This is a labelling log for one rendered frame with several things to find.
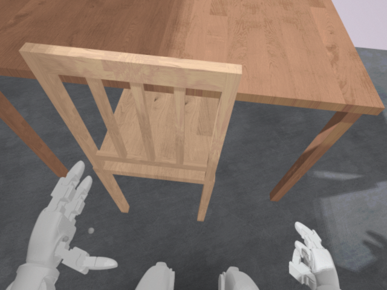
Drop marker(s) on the robot left thigh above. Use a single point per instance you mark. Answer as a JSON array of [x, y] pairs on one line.
[[157, 278]]

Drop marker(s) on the robot left forearm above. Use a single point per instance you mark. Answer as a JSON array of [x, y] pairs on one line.
[[34, 276]]

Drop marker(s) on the chair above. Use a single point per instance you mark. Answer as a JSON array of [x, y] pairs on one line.
[[175, 137]]

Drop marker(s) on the robot right hand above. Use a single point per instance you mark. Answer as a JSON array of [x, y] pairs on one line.
[[318, 268]]

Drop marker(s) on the table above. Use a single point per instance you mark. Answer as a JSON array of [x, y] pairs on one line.
[[293, 53]]

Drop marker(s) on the robot left hand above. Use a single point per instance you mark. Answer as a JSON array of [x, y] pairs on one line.
[[57, 221]]

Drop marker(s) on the robot right shin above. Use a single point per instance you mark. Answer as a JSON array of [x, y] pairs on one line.
[[232, 268]]

